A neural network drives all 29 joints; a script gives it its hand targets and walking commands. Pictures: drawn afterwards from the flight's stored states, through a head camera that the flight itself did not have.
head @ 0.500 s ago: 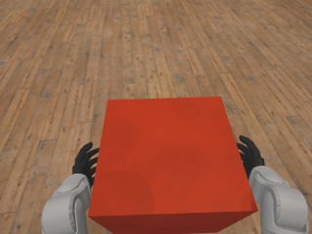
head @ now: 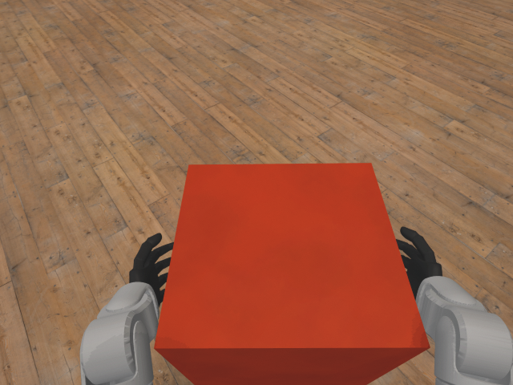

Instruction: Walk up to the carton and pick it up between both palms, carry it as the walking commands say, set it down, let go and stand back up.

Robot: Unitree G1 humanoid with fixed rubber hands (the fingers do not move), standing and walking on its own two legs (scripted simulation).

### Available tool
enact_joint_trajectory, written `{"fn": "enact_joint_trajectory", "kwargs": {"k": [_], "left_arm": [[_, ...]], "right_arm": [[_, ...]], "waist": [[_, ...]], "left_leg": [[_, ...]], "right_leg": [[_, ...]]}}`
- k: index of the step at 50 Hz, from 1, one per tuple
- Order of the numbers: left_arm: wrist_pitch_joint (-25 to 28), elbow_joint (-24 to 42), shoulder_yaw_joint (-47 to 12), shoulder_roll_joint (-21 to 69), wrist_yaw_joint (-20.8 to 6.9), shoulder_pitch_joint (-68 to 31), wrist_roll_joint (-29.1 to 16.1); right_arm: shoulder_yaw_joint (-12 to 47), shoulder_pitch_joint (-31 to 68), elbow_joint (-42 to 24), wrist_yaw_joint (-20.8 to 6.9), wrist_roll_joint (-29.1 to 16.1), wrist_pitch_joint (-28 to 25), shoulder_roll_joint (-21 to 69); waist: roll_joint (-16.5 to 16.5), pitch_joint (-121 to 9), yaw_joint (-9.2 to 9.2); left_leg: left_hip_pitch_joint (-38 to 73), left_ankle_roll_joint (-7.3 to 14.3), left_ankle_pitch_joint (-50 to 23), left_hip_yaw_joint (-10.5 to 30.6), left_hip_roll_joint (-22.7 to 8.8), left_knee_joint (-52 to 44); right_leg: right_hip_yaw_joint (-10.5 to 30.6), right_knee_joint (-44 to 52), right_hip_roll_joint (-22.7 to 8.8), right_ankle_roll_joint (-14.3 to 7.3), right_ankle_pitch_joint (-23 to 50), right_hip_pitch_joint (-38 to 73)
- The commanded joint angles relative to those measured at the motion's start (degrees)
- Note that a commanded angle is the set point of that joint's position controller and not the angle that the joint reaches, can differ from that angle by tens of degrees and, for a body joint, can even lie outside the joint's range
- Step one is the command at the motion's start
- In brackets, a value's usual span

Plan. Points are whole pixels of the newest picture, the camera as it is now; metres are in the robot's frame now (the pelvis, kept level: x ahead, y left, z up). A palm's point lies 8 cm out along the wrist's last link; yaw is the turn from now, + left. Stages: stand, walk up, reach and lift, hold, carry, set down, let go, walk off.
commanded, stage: carry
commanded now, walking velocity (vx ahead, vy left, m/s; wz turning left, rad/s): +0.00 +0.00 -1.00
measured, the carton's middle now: (279, 281) +0.29 -0.02 -0.02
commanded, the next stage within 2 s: none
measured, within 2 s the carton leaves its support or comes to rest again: neither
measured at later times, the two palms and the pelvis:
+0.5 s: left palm (228, 251) +0.29 +0.06 +0.09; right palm out of the picture +0.11 -0.27 +0.11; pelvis -0.02 +0.01 +0.02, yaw -30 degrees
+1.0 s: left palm (364, 299) +0.23 -0.12 +0.07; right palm out of the picture -0.07 -0.34 +0.09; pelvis -0.06 -0.03 +0.01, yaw -56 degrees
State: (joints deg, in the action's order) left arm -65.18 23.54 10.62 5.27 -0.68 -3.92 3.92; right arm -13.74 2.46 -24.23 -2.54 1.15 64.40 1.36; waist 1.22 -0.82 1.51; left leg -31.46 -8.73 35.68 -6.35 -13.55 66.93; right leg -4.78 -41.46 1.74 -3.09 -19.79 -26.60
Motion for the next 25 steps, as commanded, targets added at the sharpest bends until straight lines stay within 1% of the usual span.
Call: {"fn": "enact_joint_trajectory", "kwargs": {"k": [1,2,4,6,7,10,11,12,13,14,15,16,17,18,19,20,21,23,25], "left_arm": [[1.07,13.14,-45.53,41.38,-9.9,-22.9,-19.44],[1.42,13.47,-46.02,41.67,-9.82,-21.77,-19.76],[1.77,14.5,-46.56,40.89,-9.38,-19.33,-19.56],[1.76,15.48,-46.92,39.89,-9.04,-18.28,-19.17],[1.7,15.59,-47.13,39.56,-9.0,-18.06,-19.16],[1.41,15.03,-47.66,38.78,-9.19,-18.05,-19.38],[1.27,14.75,-47.83,38.55,-9.29,-18.22,-19.5],[1.1,14.33,-48.01,38.35,-9.38,-18.44,-19.68],[0.87,13.37,-48.12,38.14,-9.48,-18.16,-19.84],[0.73,12.47,-48.11,38.05,-9.59,-17.79,-19.88],[0.43,12.89,-48.0,38.14,-9.93,-18.67,-20.37],[0.73,11.39,-47.89,38.31,-10.18,-19.9,-20.26],[1.07,10.65,-48.12,39.25,-10.85,-22.45,-21.67],[1.47,11.46,-49.02,40.63,-11.39,-25.15,-23.05],[1.46,10.82,-49.35,41.09,-11.53,-26.0,-23.28],[1.41,11.35,-49.56,40.91,-11.2,-26.02,-23.41],[1.08,10.29,-49.09,40.47,-10.72,-24.72,-23.08],[0.44,9.34,-48.29,39.24,-9.91,-22.22,-22.45],[-0.2,8.87,-47.28,38.68,-9.51,-20.9,-21.88]], "right_arm": [[51.21,27.75,-10.62,-10.83,-20.3,-0.77,47.9],[50.86,26.89,-11.39,-10.41,-20.11,-1.13,47.68],[50.19,24.25,-11.89,-9.84,-19.85,-1.37,46.4],[49.59,22.16,-11.67,-9.67,-19.43,-1.32,45.31],[49.33,21.44,-11.48,-9.64,-19.21,-1.27,44.81],[48.58,20.18,-10.76,-9.57,-18.73,-1.07,43.69],[48.28,19.8,-10.4,-9.55,-18.65,-0.98,43.41],[47.89,19.12,-9.84,-9.52,-18.51,-0.88,43.14],[47.31,18.05,-8.9,-9.47,-18.12,-0.78,42.72],[46.47,16.44,-7.64,-9.48,-17.53,-0.71,41.83],[45.95,15.56,-5.93,-9.35,-16.44,-1.14,40.9],[45.73,16.02,-5.37,-9.32,-16.46,-1.1,41.84],[45.87,17.62,-6.08,-9.35,-15.8,-1.19,41.99],[45.87,19.67,-8.26,-9.29,-15.51,-1.61,42.12],[46.0,21.1,-9.26,-9.14,-15.48,-1.57,42.37],[46.05,21.42,-10.33,-9.16,-15.84,-1.56,41.94],[45.91,20.47,-9.91,-9.1,-15.78,-1.36,41.17],[45.5,18.09,-8.09,-8.95,-15.62,-0.75,39.73],[45.37,17.56,-7.73,-8.97,-15.82,-0.22,38.92]], "waist": [[-10.64,-19.84,-1.68],[-9.97,-20.69,-1.78],[-8.38,-21.75,-1.93],[-8.14,-22.01,-1.92],[-8.34,-21.98,-1.89],[-9.36,-21.21,-1.82],[-9.82,-20.74,-1.78],[-9.78,-20.19,-1.52],[-7.93,-20.21,-0.91],[-0.54,-20.45,-0.67],[22.22,-19.33,-1.1],[14.47,-16.71,-1.24],[6.7,-15.13,-1.07],[3.62,-13.96,-0.98],[5.74,-12.86,-1.24],[7.64,-12.39,-1.22],[9.3,-12.14,-0.98],[11.07,-12.98,-0.47],[12.91,-14.09,-0.12]], "left_leg": [[-7.37,0.12,-3.88,2.75,2.98,-0.45],[-6.3,0.2,-4.87,2.37,4.05,-2.09],[-4.91,0.56,-5.82,3.18,5.42,-5.67],[-3.21,1.3,-6.71,4.29,6.94,-9.21],[-2.08,1.76,-7.33,4.67,7.76,-11.12],[2.7,2.97,-8.4,4.62,10.36,-18.45],[5.49,3.38,-8.5,4.3,10.98,-22.32],[10.17,3.8,-9.95,3.47,11.17,-28.55],[19.28,4.42,-15.79,2.91,8.91,-37.76],[30.05,6.61,-18.98,9.01,-1.0,-46.86],[31.59,15.22,-31.38,26.82,-20.18,-50.12],[26.55,18.86,-41.37,24.11,-23.42,-47.75],[21.8,18.1,-42.08,17.89,-19.41,-46.59],[19.4,15.54,-38.31,10.48,-15.03,-46.16],[19.19,13.23,-35.84,4.98,-11.49,-45.31],[18.99,11.78,-36.04,0.71,-9.39,-44.23],[19.68,11.26,-37.92,-1.52,-8.94,-43.53],[22.08,11.31,-43.44,-3.54,-10.58,-42.33],[22.98,10.08,-46.22,-5.99,-11.64,-41.48]], "right_leg": [[15.32,7.14,-12.18,-6.56,50.84,21.32],[16.38,7.88,-12.17,-7.02,47.75,20.14],[21.14,9.74,-13.48,-7.86,44.05,19.16],[25.25,11.42,-13.87,-7.84,41.05,18.01],[26.54,11.99,-13.53,-7.53,39.53,17.34],[28.57,12.87,-11.52,-6.2,36.09,14.59],[28.62,12.82,-10.49,-5.41,34.98,12.81],[27.41,12.03,-8.82,-4.05,32.99,9.69],[23.61,9.06,-6.54,-1.56,27.97,3.37],[16.38,2.02,-1.99,2.53,15.93,-6.33],[4.11,-15.33,5.8,4.72,-9.58,-17.87],[4.71,-28.13,-1.13,5.53,-12.86,-18.63],[5.55,-30.7,-3.11,5.91,-8.69,-15.44],[4.92,-30.24,-4.24,6.51,-5.13,-13.67],[3.84,-27.56,-4.63,6.85,-2.48,-12.54],[1.55,-24.38,-3.58,7.28,-1.97,-11.63],[-0.4,-21.24,-3.03,7.58,-2.58,-11.07],[-3.17,-15.36,-3.21,7.59,-4.73,-9.83],[-5.46,-9.21,-2.66,7.15,-4.79,-6.23]]}}
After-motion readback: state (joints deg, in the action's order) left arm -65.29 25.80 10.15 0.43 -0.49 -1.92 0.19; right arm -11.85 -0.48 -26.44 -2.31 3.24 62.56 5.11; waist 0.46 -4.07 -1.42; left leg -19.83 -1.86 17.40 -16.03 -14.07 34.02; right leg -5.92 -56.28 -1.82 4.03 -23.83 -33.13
